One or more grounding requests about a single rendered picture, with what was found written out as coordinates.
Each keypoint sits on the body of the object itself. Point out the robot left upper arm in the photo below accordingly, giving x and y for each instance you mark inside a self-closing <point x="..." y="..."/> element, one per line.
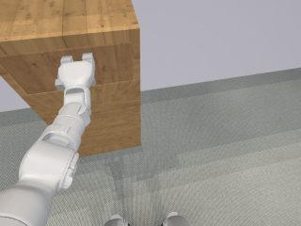
<point x="49" y="168"/>

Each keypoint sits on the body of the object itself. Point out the right robot thigh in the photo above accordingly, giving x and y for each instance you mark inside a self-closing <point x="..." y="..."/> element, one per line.
<point x="176" y="221"/>

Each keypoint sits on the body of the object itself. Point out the left robot hand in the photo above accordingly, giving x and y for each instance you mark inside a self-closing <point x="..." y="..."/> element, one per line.
<point x="77" y="72"/>

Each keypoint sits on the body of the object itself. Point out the handle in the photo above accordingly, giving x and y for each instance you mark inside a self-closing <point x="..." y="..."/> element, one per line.
<point x="59" y="85"/>

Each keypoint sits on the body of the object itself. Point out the drawer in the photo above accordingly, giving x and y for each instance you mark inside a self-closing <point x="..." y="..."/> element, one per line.
<point x="36" y="72"/>

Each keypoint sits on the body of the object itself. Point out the cabinet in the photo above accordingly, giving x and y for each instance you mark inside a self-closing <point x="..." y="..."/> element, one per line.
<point x="28" y="26"/>

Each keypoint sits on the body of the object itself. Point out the right robot shin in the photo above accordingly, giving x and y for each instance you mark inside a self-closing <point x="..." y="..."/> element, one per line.
<point x="172" y="214"/>

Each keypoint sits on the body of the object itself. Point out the left robot forearm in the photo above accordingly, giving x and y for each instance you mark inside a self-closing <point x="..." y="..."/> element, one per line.
<point x="70" y="123"/>

